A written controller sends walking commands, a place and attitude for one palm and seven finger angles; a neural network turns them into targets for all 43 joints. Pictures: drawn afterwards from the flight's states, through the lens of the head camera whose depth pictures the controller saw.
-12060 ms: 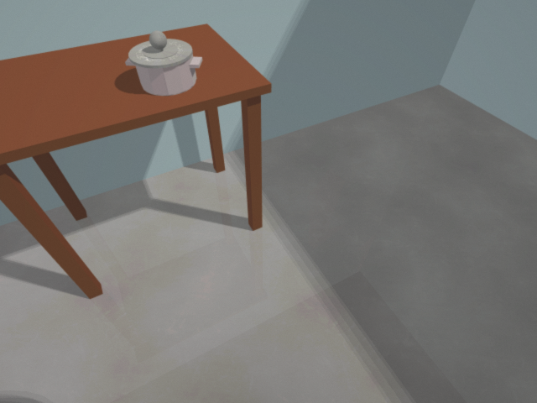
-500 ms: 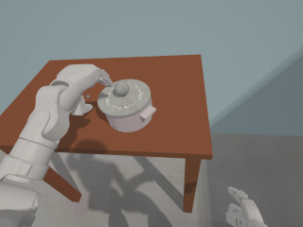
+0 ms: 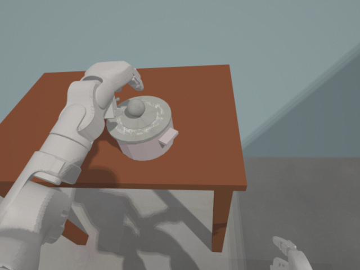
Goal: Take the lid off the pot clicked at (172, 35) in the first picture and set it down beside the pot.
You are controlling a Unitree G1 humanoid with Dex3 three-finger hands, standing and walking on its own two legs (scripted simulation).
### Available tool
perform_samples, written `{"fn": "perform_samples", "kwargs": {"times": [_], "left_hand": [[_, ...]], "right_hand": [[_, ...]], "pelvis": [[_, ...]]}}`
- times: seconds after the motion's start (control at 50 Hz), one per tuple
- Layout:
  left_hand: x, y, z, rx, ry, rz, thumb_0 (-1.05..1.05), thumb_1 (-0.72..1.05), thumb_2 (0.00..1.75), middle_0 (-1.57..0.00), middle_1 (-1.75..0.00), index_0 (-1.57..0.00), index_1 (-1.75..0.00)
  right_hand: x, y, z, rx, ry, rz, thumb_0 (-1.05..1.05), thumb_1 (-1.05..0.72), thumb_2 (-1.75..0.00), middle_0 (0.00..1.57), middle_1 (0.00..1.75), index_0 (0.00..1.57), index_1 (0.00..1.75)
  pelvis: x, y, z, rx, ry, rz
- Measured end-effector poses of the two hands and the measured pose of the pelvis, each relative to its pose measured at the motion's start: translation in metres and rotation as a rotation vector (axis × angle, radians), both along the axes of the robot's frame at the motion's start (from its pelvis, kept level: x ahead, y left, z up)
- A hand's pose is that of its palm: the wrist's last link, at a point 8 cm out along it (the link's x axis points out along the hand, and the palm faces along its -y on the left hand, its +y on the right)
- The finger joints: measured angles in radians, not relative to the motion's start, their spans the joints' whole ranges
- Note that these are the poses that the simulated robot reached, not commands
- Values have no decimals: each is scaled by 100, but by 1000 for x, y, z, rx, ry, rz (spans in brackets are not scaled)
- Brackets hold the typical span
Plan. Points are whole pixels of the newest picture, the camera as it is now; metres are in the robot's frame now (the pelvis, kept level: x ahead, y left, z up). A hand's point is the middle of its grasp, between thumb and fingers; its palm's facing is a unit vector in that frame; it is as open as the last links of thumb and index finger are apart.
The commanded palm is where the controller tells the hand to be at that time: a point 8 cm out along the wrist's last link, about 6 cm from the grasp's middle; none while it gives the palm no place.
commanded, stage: move the open hand above the knob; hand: left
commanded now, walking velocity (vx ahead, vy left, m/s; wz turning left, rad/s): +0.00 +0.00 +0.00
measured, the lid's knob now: (136, 107) +0.49 +0.13 +0.11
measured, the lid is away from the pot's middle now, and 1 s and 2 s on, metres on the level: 0.00 0.00 0.00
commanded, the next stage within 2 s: lower the open fingers around the knob in 0.98 s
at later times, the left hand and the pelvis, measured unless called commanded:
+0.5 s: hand (130, 86) +0.47 +0.12 +0.19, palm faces -0.23 -0.03 -0.97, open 10.1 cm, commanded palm +0.45 +0.14 +0.25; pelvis +0.01 +0.00 +0.00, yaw -1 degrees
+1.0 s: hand (125, 89) +0.45 +0.13 +0.19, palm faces -0.21 -0.01 -0.98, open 10.1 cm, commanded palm +0.44 +0.13 +0.25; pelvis +0.01 +0.00 +0.00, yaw +0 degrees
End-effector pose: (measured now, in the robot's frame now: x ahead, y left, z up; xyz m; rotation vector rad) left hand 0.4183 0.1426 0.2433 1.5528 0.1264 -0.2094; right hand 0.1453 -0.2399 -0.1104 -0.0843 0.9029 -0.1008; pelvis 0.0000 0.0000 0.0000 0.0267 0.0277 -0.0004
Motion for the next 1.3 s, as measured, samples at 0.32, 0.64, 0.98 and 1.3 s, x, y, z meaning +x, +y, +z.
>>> {"fn": "perform_samples", "kwargs": {"times": [0.32, 0.64, 0.98, 1.3], "left_hand": [[37, -19, 2, 1, 28, 23, 0, -32, 150, -86, -8, -85, -8], [36, -14, 4, -8, 5, 6, 0, -32, 150, -86, -8, -85, -8], [27, -14, 4, -2, 5, 14, 0, -32, 150, -86, -8, -85, -8], [31, -11, -11, -14, 81, 55, 0, -32, 150, -86, -8, -85, -8]], "right_hand": [[-24, -6, -9, -12, 78, -54, 1, -91, -90, 19, 30, 20, 30], [-17, -6, -5, -9, 65, -60, 1, -91, -90, 19, 30, 20, 30], [7, 10, 1, 6, 10, -5, 1, -91, -90, 19, 30, 20, 30], [-18, -2, -6, -22, 66, -41, 1, -91, -90, 19, 30, 20, 30]], "pelvis": [[7, 1, 1, 1, 28, -11], [13, 4, 1, 0, 33, -17], [8, 5, 1, -1, 28, -3], [6, 3, 0, 0, 27, -5]]}}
